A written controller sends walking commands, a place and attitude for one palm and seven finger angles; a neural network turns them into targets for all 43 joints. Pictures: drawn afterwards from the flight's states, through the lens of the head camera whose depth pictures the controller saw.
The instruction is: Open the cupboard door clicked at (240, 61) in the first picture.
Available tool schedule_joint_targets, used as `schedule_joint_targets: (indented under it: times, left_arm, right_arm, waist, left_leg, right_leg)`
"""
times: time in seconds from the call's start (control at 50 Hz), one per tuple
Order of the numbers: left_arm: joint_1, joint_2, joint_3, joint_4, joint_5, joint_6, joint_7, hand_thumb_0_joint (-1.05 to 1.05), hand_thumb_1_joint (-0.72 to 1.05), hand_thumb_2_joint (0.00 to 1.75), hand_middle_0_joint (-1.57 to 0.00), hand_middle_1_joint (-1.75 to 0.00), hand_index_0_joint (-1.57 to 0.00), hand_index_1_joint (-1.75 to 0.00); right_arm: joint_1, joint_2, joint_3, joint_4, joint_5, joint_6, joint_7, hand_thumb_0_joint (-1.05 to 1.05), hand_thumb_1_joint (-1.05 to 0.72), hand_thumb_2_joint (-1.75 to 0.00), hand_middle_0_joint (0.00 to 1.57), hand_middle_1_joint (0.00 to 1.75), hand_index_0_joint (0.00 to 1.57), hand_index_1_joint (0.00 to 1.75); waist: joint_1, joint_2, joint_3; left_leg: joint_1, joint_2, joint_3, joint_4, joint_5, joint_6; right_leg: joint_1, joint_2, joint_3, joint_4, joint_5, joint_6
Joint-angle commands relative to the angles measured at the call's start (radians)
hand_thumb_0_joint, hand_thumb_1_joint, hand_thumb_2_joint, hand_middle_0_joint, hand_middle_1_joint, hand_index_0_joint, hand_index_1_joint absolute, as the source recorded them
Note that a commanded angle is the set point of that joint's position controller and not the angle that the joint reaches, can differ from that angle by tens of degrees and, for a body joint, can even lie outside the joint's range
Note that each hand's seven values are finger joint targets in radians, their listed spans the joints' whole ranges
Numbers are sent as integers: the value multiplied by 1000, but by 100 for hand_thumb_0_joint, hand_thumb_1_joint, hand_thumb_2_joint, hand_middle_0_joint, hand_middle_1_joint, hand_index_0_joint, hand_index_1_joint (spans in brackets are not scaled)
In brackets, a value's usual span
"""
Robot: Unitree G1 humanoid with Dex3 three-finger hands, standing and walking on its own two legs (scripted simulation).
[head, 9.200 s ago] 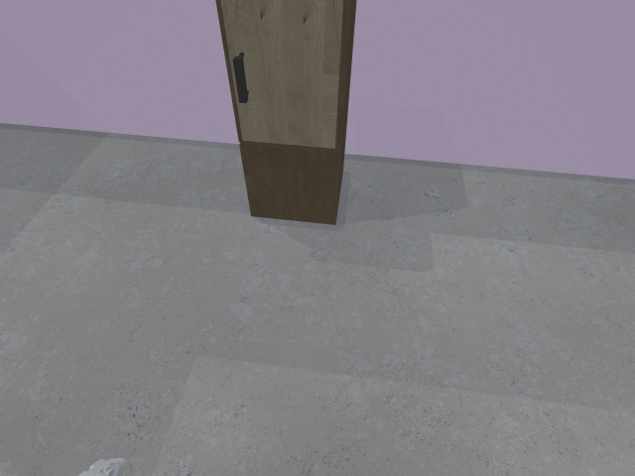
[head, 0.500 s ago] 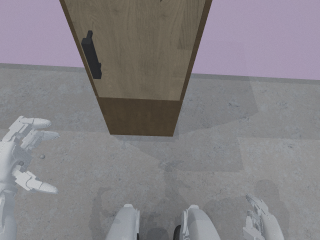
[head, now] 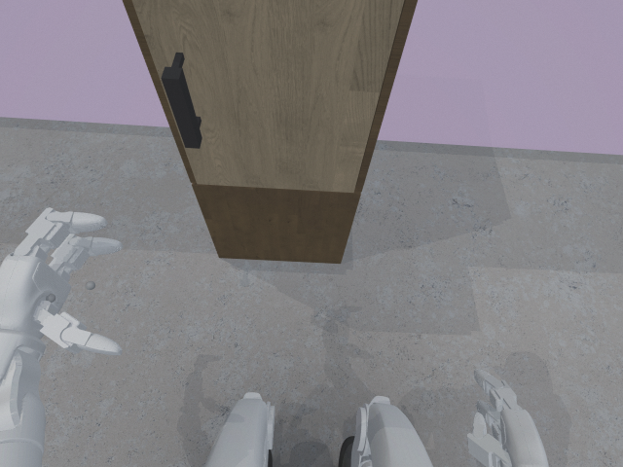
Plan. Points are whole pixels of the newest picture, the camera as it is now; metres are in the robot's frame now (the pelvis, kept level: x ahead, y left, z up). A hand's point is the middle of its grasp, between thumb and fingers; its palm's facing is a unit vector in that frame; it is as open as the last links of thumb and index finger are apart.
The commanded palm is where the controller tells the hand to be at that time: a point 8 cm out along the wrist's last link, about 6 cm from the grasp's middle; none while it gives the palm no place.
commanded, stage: move the hooked fingers beside the handle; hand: left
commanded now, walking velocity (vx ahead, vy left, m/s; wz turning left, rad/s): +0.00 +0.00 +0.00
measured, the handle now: (186, 102) +0.62 +0.24 +0.03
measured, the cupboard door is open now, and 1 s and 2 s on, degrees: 0 0 0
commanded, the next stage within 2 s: none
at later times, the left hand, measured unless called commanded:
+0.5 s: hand (117, 217) +0.40 +0.28 +0.03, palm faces +0.02 -1.00 -0.04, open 14.0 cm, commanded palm +0.38 +0.32 +0.04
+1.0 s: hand (143, 163) +0.49 +0.27 +0.03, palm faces +0.02 -1.00 -0.04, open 14.0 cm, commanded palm +0.48 +0.31 +0.03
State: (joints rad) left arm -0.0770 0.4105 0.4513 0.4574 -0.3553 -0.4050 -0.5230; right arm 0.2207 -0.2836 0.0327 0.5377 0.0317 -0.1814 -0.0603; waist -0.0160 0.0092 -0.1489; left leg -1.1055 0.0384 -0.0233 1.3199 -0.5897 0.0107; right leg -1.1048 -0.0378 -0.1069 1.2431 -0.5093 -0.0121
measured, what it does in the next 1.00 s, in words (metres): stands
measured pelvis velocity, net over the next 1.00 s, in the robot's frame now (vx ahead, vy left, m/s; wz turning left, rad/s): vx -0.01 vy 0.01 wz -0.04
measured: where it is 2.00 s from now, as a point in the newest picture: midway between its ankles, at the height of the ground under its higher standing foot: outside the picture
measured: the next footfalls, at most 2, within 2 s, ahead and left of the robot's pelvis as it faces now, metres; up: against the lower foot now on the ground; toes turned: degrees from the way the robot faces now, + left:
none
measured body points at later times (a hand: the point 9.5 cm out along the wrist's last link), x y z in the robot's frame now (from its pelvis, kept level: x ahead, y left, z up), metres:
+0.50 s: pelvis +0.00 +0.01 +0.00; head +0.14 +0.03 +0.43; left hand +0.39 +0.33 +0.04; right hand +0.11 -0.27 -0.10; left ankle +0.02 +0.11 -0.62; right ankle +0.04 -0.12 -0.62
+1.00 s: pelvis -0.01 +0.01 -0.02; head +0.17 +0.04 +0.39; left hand +0.48 +0.32 +0.03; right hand +0.04 -0.27 -0.12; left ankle +0.02 +0.11 -0.62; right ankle +0.04 -0.12 -0.62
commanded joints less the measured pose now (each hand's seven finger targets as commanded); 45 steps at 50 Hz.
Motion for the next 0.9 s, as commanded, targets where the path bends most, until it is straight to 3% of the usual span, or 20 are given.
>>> schedule_joint_targets:
  times: [0.0,0.12,0.14,0.22,0.32,0.38,0.42,0.5,0.54,0.6,0.62,0.72,0.76,0.8,0.88]
  left_arm:
    - [-281,269,72,-153,-3,-54,-7,0,-50,30,-30,-120,-30,-120]
    - [-314,308,108,-96,15,-31,18,0,-50,30,-30,-120,-30,-120]
    - [-332,291,94,-82,15,-29,23,0,-50,30,-30,-120,-30,-120]
    - [-385,333,129,17,32,-35,37,0,-50,30,-30,-120,-30,-120]
    - [-493,356,120,57,52,-66,24,0,-50,30,-30,-120,-30,-120]
    - [-579,346,97,102,59,-74,17,0,-50,30,-30,-120,-30,-120]
    - [-634,382,117,151,70,-78,19,0,-50,30,-30,-120,-30,-120]
    - [-722,397,109,160,93,-93,28,0,-50,30,-30,-120,-30,-120]
    - [-699,395,113,202,100,-91,33,0,-50,30,-30,-120,-30,-120]
    - [-782,438,133,268,117,-90,41,0,-50,30,-30,-120,-30,-120]
    - [-792,429,122,300,125,-88,43,0,-50,30,-30,-120,-30,-120]
    - [-900,491,141,348,156,-109,54,0,-50,30,-30,-120,-30,-120]
    - [-934,465,110,393,165,-104,54,0,-50,30,-30,-120,-30,-120]
    - [-976,518,138,436,175,-101,55,0,-50,30,-30,-120,-30,-120]
    - [-1058,569,148,446,190,-99,57,0,-50,30,-30,-120,-30,-120]
  right_arm:
    - [44,-164,-76,-97,4,-37,-20,0,-90,-90,20,30,20,30]
    - [56,-163,-77,-94,1,-13,-7,0,-90,-90,20,30,20,30]
    - [57,-161,-76,-92,1,-10,-4,0,-90,-90,20,30,20,30]
    - [79,-169,-76,-79,-1,11,-1,0,-90,-90,20,30,20,30]
    - [101,-176,-79,-58,-5,28,2,0,-90,-90,20,30,20,30]
    - [115,-181,-80,-43,-5,36,2,0,-90,-90,20,30,20,30]
    - [123,-186,-79,-30,-8,46,2,0,-90,-90,20,30,20,30]
    - [148,-188,-81,-16,-15,64,8,0,-90,-90,20,30,20,30]
    - [153,-188,-82,-15,-16,75,12,0,-90,-90,20,30,20,30]
    - [164,-193,-76,-5,-19,95,13,0,-90,-90,20,30,20,30]
    - [167,-191,-75,-6,-19,101,13,0,-90,-90,20,30,20,30]
    - [192,-199,-72,3,-29,126,17,0,-90,-90,20,30,20,30]
    - [195,-198,-68,7,-29,136,19,0,-90,-90,20,30,20,30]
    - [205,-206,-64,8,-31,148,17,0,-90,-90,20,30,20,30]
    - [221,-212,-57,10,-36,162,15,0,-90,-90,20,30,20,30]
  waist:
    - [-18,115,-374]
    - [-3,113,-415]
    - [-12,112,-406]
    - [-23,63,-392]
    - [-31,105,-423]
    - [-54,112,-413]
    - [-54,101,-409]
    - [-59,146,-474]
    - [-55,146,-472]
    - [-71,125,-445]
    - [-76,125,-433]
    - [-86,157,-482]
    - [-108,146,-459]
    - [-115,128,-463]
    - [-132,160,-502]
  left_leg:
    - [227,-30,-22,-200,304,9]
    - [239,-26,-20,-207,368,5]
    - [238,-25,-18,-207,367,6]
    - [184,-24,-9,-196,334,11]
    - [220,-19,-16,-197,367,8]
    - [234,-16,-25,-191,366,9]
    - [219,-15,-28,-191,344,9]
    - [289,-10,-41,-186,416,3]
    - [289,-10,-42,-185,427,1]
    - [250,-8,-43,-176,403,5]
    - [238,-10,-40,-175,387,8]
    - [263,-7,-52,-156,417,6]
    - [237,-7,-50,-149,391,11]
    - [205,-7,-49,-136,373,17]
    - [213,-5,-59,-117,399,20]
  right_leg:
    - [221,53,71,-150,164,-16]
    - [250,51,66,-142,223,-14]
    - [244,51,65,-145,227,-12]
    - [252,54,74,-148,214,-8]
    - [231,55,72,-139,231,-13]
    - [184,58,65,-135,218,-15]
    - [182,57,66,-136,202,-13]
    - [154,58,59,-123,230,-15]
    - [147,57,57,-123,233,-14]
    - [136,60,56,-117,226,-13]
    - [130,60,58,-120,217,-12]
    - [105,61,56,-103,224,-13]
    - [84,62,55,-105,211,-9]
    - [90,64,59,-101,208,-9]
    - [69,65,57,-86,220,-9]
